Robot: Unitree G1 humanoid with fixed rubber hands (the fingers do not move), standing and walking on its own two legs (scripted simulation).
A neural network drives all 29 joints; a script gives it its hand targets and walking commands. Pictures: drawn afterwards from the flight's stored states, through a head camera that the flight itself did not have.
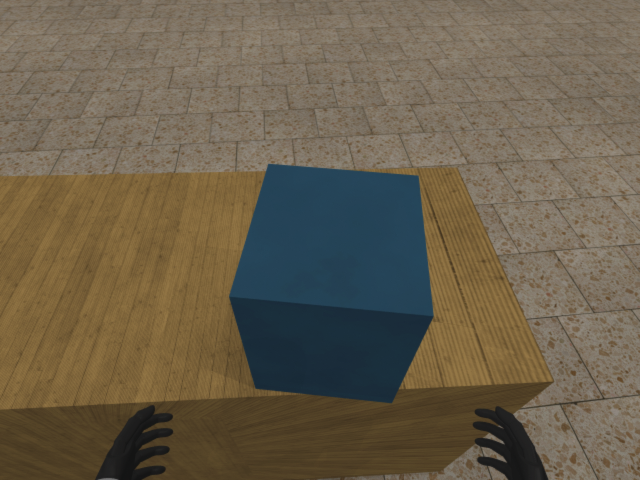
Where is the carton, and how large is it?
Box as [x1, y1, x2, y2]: [229, 164, 433, 402]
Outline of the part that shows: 268,164 229,295 255,388 391,402 433,316 418,176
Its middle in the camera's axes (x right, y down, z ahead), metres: +0.02 +0.07 +0.54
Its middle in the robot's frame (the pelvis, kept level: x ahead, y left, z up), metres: +0.37 +0.00 +0.02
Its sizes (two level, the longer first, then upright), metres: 0.210 0.200 0.250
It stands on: a pedestal, 0.68 m high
